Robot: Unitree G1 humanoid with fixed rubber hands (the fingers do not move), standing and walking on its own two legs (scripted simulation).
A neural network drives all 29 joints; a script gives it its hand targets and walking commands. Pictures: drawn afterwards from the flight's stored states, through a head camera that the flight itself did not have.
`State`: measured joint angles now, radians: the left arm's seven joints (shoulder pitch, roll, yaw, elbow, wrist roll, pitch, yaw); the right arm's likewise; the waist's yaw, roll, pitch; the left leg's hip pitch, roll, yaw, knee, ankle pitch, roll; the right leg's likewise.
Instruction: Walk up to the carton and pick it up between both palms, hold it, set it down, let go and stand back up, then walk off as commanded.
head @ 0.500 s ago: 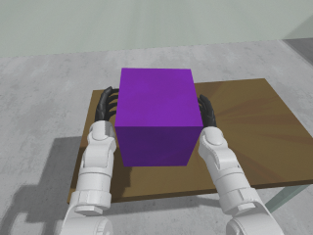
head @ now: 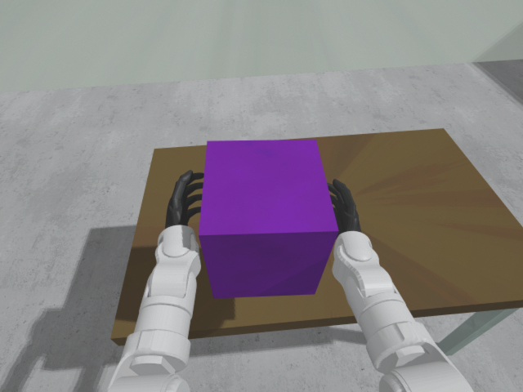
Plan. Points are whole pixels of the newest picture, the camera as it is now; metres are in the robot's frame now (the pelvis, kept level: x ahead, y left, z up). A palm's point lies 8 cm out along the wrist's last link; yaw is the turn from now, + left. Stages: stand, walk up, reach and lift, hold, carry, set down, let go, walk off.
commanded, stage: set down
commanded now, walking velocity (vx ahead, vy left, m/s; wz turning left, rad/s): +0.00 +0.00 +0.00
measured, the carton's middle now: (263, 221) +0.39 +0.02 +0.06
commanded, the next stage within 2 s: none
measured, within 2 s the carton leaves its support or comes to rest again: neither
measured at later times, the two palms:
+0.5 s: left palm (186, 226) +0.39 +0.15 +0.05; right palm (341, 225) +0.39 -0.12 +0.04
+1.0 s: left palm (192, 241) +0.38 +0.14 +0.02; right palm (342, 241) +0.38 -0.12 +0.00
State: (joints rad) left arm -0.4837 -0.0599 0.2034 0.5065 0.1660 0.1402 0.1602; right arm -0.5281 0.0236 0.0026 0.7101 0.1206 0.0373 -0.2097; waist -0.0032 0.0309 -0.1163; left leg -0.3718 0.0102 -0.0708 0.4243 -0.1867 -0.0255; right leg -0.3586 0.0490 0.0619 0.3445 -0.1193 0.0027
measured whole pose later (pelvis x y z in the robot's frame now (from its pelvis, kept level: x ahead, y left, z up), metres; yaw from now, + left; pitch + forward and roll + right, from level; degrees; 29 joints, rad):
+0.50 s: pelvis +0.03 +0.00 +0.00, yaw +0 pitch +10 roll -1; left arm -0.45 -0.07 0.20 0.65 0.17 -0.08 0.20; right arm -0.53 0.02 0.00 0.83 0.12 -0.12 -0.17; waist 0.00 0.03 -0.12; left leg -0.37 0.01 -0.07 0.42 -0.22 -0.03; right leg -0.36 0.05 0.06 0.34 -0.15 0.00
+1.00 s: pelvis +0.03 +0.00 +0.00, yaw +0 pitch +10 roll -1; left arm -0.43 -0.07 0.21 0.84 0.17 -0.28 0.22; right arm -0.51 0.02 0.00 1.02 0.12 -0.31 -0.15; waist 0.00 0.04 -0.11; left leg -0.37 0.01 -0.07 0.42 -0.23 -0.03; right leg -0.36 0.05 0.06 0.34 -0.16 0.00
